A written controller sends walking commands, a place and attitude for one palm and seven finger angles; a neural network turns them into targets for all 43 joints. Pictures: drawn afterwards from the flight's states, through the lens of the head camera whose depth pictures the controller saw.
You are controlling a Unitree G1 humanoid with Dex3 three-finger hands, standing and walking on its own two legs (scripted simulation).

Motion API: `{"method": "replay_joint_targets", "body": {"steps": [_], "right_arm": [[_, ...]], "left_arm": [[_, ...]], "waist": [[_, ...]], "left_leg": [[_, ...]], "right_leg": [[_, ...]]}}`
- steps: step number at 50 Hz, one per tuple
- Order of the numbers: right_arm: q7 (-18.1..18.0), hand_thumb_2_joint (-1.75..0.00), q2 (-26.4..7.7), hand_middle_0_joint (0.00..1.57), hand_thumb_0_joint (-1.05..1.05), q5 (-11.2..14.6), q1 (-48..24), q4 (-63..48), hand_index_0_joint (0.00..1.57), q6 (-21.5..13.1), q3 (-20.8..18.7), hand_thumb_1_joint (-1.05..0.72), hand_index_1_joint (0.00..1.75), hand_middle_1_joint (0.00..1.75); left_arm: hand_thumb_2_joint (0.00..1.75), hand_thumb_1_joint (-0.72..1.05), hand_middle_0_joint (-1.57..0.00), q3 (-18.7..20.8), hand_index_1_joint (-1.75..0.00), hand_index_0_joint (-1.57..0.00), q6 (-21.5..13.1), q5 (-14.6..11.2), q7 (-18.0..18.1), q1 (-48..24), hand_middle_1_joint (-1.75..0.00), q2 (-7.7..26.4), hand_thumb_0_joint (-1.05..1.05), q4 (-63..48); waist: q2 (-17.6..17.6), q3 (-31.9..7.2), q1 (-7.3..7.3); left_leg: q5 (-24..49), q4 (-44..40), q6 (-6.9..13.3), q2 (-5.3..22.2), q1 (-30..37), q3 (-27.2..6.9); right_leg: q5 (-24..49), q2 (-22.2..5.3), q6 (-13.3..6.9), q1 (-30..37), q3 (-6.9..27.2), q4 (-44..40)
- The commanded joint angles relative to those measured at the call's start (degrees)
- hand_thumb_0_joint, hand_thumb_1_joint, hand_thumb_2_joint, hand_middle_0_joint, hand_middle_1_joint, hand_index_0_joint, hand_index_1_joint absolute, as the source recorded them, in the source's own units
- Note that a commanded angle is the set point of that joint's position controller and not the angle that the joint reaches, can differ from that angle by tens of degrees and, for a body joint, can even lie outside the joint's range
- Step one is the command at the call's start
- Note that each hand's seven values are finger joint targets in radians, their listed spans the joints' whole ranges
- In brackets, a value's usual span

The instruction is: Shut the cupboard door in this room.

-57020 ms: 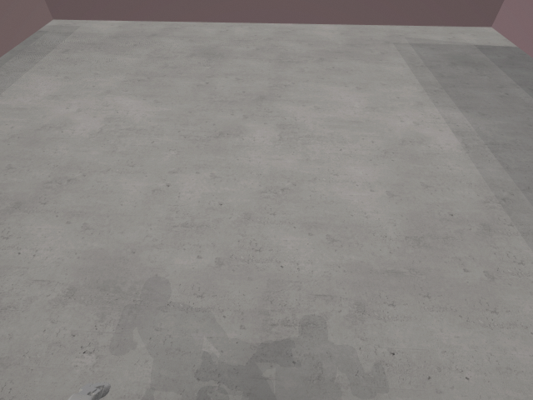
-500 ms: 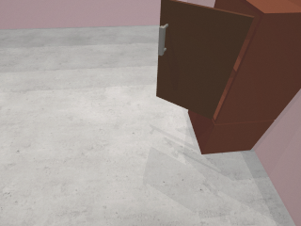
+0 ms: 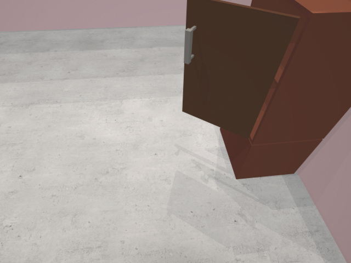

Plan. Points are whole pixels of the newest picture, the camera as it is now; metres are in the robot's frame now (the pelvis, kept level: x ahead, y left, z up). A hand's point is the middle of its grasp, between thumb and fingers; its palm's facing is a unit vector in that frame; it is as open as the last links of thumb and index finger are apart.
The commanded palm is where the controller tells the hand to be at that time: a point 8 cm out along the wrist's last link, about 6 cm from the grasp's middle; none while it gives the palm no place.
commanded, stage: walk to a spot facing it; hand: left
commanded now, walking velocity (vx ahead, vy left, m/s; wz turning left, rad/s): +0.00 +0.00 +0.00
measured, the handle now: (190, 45) +0.91 -0.02 +0.05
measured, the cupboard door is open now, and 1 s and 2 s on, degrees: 53 53 53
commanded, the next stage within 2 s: turn to face it in 2.00 s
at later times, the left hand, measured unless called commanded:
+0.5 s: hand out of the picture +0.02 +0.21 -0.18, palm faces +0.24 -0.94 -0.24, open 7.4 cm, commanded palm none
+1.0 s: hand out of the picture -0.05 +0.13 -0.15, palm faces +0.53 -0.79 -0.31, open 7.4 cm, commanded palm none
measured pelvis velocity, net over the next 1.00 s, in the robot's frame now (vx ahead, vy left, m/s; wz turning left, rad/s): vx -0.01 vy -0.08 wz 0.61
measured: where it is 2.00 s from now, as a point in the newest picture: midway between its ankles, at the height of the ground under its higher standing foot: outside the picture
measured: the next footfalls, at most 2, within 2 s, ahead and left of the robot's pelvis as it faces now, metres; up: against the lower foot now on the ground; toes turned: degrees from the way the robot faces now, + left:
right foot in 0.78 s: +0.07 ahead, -0.16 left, +0.00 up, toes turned +26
left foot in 1.22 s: -0.09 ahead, +0.05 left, +0.00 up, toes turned +49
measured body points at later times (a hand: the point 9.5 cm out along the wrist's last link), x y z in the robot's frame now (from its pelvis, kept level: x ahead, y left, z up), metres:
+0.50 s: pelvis -0.01 +0.00 -0.01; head +0.03 +0.02 +0.43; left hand +0.01 +0.26 -0.17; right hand +0.07 -0.24 -0.16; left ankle +0.00 +0.09 -0.74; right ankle -0.02 -0.14 -0.68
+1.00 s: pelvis -0.01 -0.08 +0.00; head +0.05 -0.09 +0.44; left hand -0.08 +0.17 -0.13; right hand +0.19 -0.28 -0.16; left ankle -0.10 +0.04 -0.66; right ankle +0.03 -0.18 -0.74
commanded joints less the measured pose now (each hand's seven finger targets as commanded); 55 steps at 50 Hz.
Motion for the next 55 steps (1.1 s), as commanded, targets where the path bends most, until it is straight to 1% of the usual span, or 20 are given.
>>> {"method": "replay_joint_targets", "body": {"steps": [1, 8, 14, 16, 17, 18, 19, 20, 23, 26, 32, 36, 37, 38, 39, 40, 41, 45, 51, 55], "right_arm": [[-0.1, -0.9, -5.2, 0.2, 0.0, -0.2, 3.9, -0.8, 0.2, -0.9, -0.5, -0.9, 0.3, 0.3], [0.4, -0.9, -6.2, 0.2, 0.0, -0.3, 1.9, -3.6, 0.2, 0.5, -1.6, -0.9, 0.3, 0.3], [1.2, -0.9, -6.0, 0.2, 0.0, -0.6, 0.1, -7.8, 0.2, 1.8, -3.0, -0.9, 0.3, 0.3], [1.6, -0.9, -6.1, 0.2, 0.0, -0.7, 0.2, -8.9, 0.2, 1.9, -3.4, -0.9, 0.3, 0.3], [1.8, -0.9, -7.3, 0.2, 0.0, -0.7, 0.9, -9.2, 0.2, 1.8, -3.6, -0.9, 0.3, 0.3], [1.7, -0.9, -10.0, 0.2, 0.0, -1.1, 2.3, -9.6, 0.2, 1.5, -4.0, -0.9, 0.3, 0.3], [1.2, -0.9, -13.8, 0.2, 0.0, -1.9, 4.3, -9.7, 0.2, 1.1, -4.8, -0.9, 0.3, 0.3], [0.4, -0.9, -14.8, 0.2, 0.0, -2.0, 7.0, -8.6, 0.2, 1.2, -5.1, -0.9, 0.3, 0.3], [-0.4, -0.9, -14.5, 0.2, 0.0, -1.4, 2.4, -10.4, 0.2, 0.5, -4.8, -0.9, 0.3, 0.3], [-0.5, -0.9, -14.8, 0.2, 0.0, -1.3, 1.1, -11.7, 0.2, 0.1, -4.9, -0.9, 0.3, 0.3], [0.4, -0.9, -16.3, 0.2, 0.0, -1.6, -1.2, -13.1, 0.2, 1.5, -5.9, -0.9, 0.3, 0.3], [1.0, -0.9, -16.0, 0.2, 0.0, -1.1, -6.0, -15.5, 0.2, 2.4, -6.6, -0.9, 0.3, 0.3], [1.4, -0.9, -13.9, 0.2, 0.0, -0.6, -6.2, -16.0, 0.2, 2.6, -6.6, -0.9, 0.3, 0.3], [1.5, -0.9, -10.4, 0.2, 0.0, -0.2, -4.9, -16.8, 0.2, 2.5, -6.4, -0.9, 0.3, 0.3], [1.5, -0.9, -12.9, 0.2, 0.0, -0.8, -5.6, -17.0, 0.2, 2.4, -6.9, -0.9, 0.3, 0.3], [2.1, -0.9, -12.7, 0.2, 0.0, -1.3, -4.1, -16.9, 0.2, 2.9, -6.7, -0.9, 0.3, 0.3], [2.2, -0.9, -11.6, 0.2, 0.0, -1.5, -3.2, -15.6, 0.2, 3.4, -6.5, -0.9, 0.3, 0.3], [3.4, -0.9, -10.7, 0.2, 0.0, -0.6, -4.8, -15.7, 0.2, 3.3, -5.4, -0.9, 0.3, 0.3], [3.4, -0.9, -9.5, 0.2, 0.0, -0.4, -12.0, -17.6, 0.2, 3.5, -4.3, -0.9, 0.3, 0.3], [3.8, -0.9, -9.0, 0.2, 0.0, -0.3, -13.6, -18.6, 0.2, 2.5, -3.7, -0.9, 0.3, 0.3]], "left_arm": [[0.9, 0.9, -0.2, 1.0, -0.3, -0.2, -0.7, 0.0, 0.2, 3.7, -0.3, 6.0, 0.0, -0.9], [0.9, 0.9, -0.2, 3.2, -0.3, -0.2, 0.5, 0.1, 0.4, 2.8, -0.3, 8.2, 0.0, -3.8], [0.9, 0.9, -0.2, 5.2, -0.3, -0.2, 1.0, 0.6, 0.5, -0.7, -0.3, 11.9, 0.0, -8.5], [0.9, 0.9, -0.2, 5.5, -0.3, -0.2, 1.2, 0.9, 0.5, -3.5, -0.3, 12.3, 0.0, -10.6], [0.9, 0.9, -0.2, 5.6, -0.3, -0.2, 1.4, 0.8, 0.3, -4.0, -0.3, 12.1, 0.0, -11.3], [0.9, 0.9, -0.2, 5.5, -0.3, -0.2, 1.8, 0.5, 0.0, -3.9, -0.3, 10.4, 0.0, -12.3], [0.9, 0.9, -0.2, 5.1, -0.3, -0.2, 2.0, 0.1, 0.0, -5.4, -0.3, 9.0, 0.0, -13.6], [0.9, 0.9, -0.2, 5.0, -0.3, -0.2, 2.6, 0.6, 0.3, -9.3, -0.3, 9.5, 0.0, -15.0], [0.9, 0.9, -0.2, 5.3, -0.3, -0.2, 2.1, 0.8, -0.5, -8.5, -0.3, 9.9, 0.0, -15.2], [0.9, 0.9, -0.2, 4.9, -0.3, -0.2, 1.5, 0.4, -0.8, -8.7, -0.3, 9.7, 0.0, -15.6], [0.9, 0.9, -0.2, 4.3, -0.3, -0.2, 2.0, 0.1, -0.8, -10.3, -0.3, 9.7, 0.0, -18.1], [0.9, 0.9, -0.2, 5.0, -0.3, -0.2, 1.8, -0.1, -0.5, -2.3, -0.3, 11.7, 0.0, -16.8], [0.9, 0.9, -0.2, 5.7, -0.3, -0.2, 1.4, 0.3, -0.3, 0.0, -0.3, 14.5, 0.0, -16.4], [0.9, 0.9, -0.2, 6.6, -0.3, -0.2, 0.9, 1.3, 0.2, -0.3, -0.3, 19.8, 0.0, -17.4], [0.9, 0.9, -0.2, 6.1, -0.3, -0.2, 1.2, 1.0, 0.5, -5.0, -0.3, 20.6, 0.0, -18.8], [0.9, 0.9, -0.2, 5.2, -0.3, -0.2, 1.5, 0.7, 0.5, -10.0, -0.3, 18.3, 0.0, -20.2], [0.9, 0.9, -0.2, 4.9, -0.3, -0.2, 1.0, 0.6, 0.5, -12.4, -0.3, 15.1, 0.0, -20.7], [0.9, 0.9, -0.2, 4.1, -0.3, -0.2, -0.2, 0.5, 0.3, -8.0, -0.3, 13.6, 0.0, -19.6], [0.9, 0.9, -0.2, 5.1, -0.3, -0.2, -0.2, 0.8, 0.4, 1.0, -0.3, 15.5, 0.0, -17.2], [0.9, 0.9, -0.2, 6.0, -0.3, -0.2, -0.3, 1.2, -0.3, 2.6, -0.3, 16.9, 0.0, -16.2]], "waist": [[0.7, 1.2, 0.24], [-0.1, 2.4, 0.77], [-9.1, -0.9, 0.46], [-8.3, -0.8, -0.58], [-4.4, -1.0, -1.08], [6.3, 0.1, -1.77], [18.6, 0.7, -3.32], [17.3, 0.8, -4.87], [9.0, -2.3, -1.5], [3.6, -7.0, -1.09], [9.4, -5.2, -1.38], [10.0, -5.6, 2.4], [3.2, -5.7, 3.34], [-14.1, -5.4, 3.6], [-14.4, -2.6, 2.43], [-8.9, -0.5, -0.62], [-9.9, 0.4, -2.29], [-10.5, -1.3, -1.61], [-11.7, -2.4, 2.6], [-14.1, -3.7, 3.77]], "left_leg": [[5.9, -5.5, 0.1, 6.4, -0.4, -6.6], [5.9, 0.1, 0.2, 4.9, -8.2, -8.6], [-3.1, 17.9, -1.7, 1.6, -11.1, -4.3], [-5.9, 16.1, -1.8, 2.7, -9.8, -5.0], [0.2, 11.0, -0.9, 4.6, -7.8, -7.9], [7.8, 4.4, 1.7, 8.8, -6.9, -18.0], [12.7, -4.6, 5.8, 16.0, -5.0, -34.5], [12.0, -8.8, 7.0, 17.9, -2.7, -39.5], [14.3, -5.6, 5.7, 14.0, -0.2, -32.6], [20.8, -3.2, 7.1, 11.6, 4.4, -29.8], [12.1, -4.3, 7.4, 9.3, -1.4, -32.0], [1.2, -1.8, 3.4, 4.1, -14.2, -31.1], [-7.2, 3.1, 0.4, 0.1, -21.1, -27.4], [-16.5, 19.9, -3.8, -7.2, -30.4, -16.8], [-20.8, 36.5, -4.3, -6.0, -27.7, -13.8], [-18.2, 44.7, -3.7, -3.9, -25.2, -14.5], [-14.8, 48.0, -3.9, -2.4, -26.0, -14.2], [-9.6, 46.1, -5.7, -0.7, -25.0, -8.6], [-13.7, 33.9, -5.6, 0.4, -23.0, -5.3], [-15.8, 22.2, -4.1, 1.0, -18.8, -2.8]], "right_leg": [[4.8, -3.6, -2.1, -0.2, 4.3, -3.9], [1.8, -6.5, -2.5, -0.1, 1.5, 1.0], [0.7, -16.7, -8.1, -2.2, 3.1, -1.3], [1.5, -17.7, -7.5, -4.8, 0.5, 1.9], [-1.9, -15.4, -5.2, -7.6, -2.1, 5.8], [-7.9, -9.4, -1.8, -11.9, -5.5, 14.4], [-18.1, -1.4, 1.5, -17.3, -5.2, 26.6], [-22.1, 0.0, 1.0, -21.2, 1.7, 37.0], [-12.4, -0.9, 1.7, -24.2, 6.8, 42.7], [-10.0, 0.3, 3.0, -22.8, 7.2, 39.6], [-12.7, 3.0, 3.0, -14.4, 6.1, 24.3], [-4.3, 4.9, 1.7, 4.1, 4.3, 4.1], [-6.7, -0.6, -0.1, 10.6, 9.0, -3.8], [-17.1, -16.8, -5.9, 13.0, 28.7, -12.7], [-14.9, -25.4, -10.2, 0.7, 32.1, -13.7], [-14.5, -23.0, -10.6, -6.4, 25.4, -12.8], [-10.4, -18.3, -9.1, -6.2, 21.8, -11.2], [20.6, -12.9, -7.2, 2.4, 6.2, -2.3], [29.6, -16.4, -8.0, 9.6, 4.6, 0.4], [15.4, -18.9, -7.8, 10.9, 5.1, -1.0]]}}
